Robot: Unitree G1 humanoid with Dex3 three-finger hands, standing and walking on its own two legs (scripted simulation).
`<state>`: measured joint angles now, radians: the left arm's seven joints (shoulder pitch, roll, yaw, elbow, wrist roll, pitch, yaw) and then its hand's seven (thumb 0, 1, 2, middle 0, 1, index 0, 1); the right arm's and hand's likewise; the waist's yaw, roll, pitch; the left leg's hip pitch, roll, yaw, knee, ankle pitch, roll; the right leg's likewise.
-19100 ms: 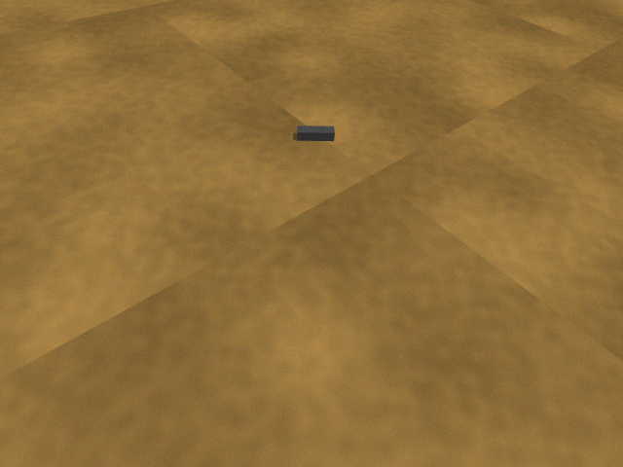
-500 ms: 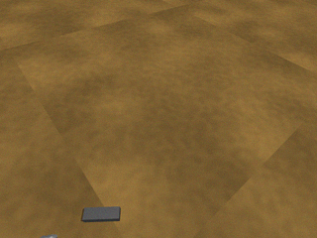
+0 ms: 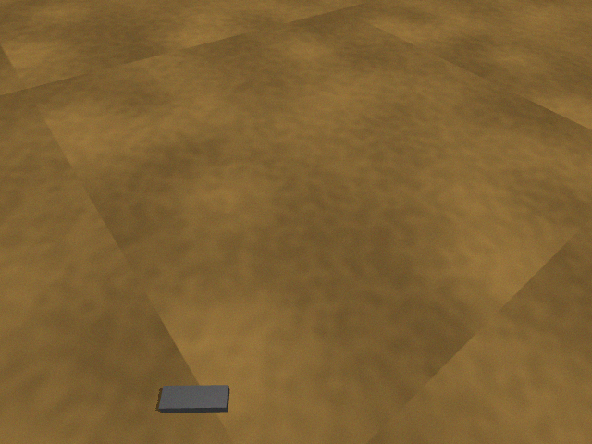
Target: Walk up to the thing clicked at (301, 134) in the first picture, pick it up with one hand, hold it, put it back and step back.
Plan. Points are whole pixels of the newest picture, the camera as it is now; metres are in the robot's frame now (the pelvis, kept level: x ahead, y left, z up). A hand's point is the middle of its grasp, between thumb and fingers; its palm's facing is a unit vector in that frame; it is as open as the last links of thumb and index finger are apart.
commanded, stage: walk up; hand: left
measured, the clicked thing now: (195, 398) +0.39 +0.27 -0.76
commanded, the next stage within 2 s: stand in 0.26 s
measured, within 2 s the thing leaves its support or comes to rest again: neither
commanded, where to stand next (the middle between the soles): +0.02 +0.02 m, yaw +1 degrees
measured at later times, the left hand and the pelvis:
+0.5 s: hand out of the picture +0.10 +0.25 -0.15, palm faces +0.00 -0.94 -0.33, open 7.4 cm; pelvis +0.01 +0.00 +0.00, yaw +1 degrees
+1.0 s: hand out of the picture +0.09 +0.25 -0.16, palm faces +0.00 -0.94 -0.34, open 7.4 cm; pelvis +0.02 +0.00 +0.00, yaw +1 degrees
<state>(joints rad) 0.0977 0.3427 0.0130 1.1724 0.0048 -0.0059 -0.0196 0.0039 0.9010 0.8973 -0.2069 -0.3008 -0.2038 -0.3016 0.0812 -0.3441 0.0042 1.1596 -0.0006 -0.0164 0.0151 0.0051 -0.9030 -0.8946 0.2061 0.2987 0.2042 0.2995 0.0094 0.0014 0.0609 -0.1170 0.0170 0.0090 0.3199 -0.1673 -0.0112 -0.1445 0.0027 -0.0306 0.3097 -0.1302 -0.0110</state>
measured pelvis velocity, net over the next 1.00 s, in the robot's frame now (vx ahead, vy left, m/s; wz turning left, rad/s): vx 0.02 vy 0.00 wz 0.02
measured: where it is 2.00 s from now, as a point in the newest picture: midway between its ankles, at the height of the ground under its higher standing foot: outside the picture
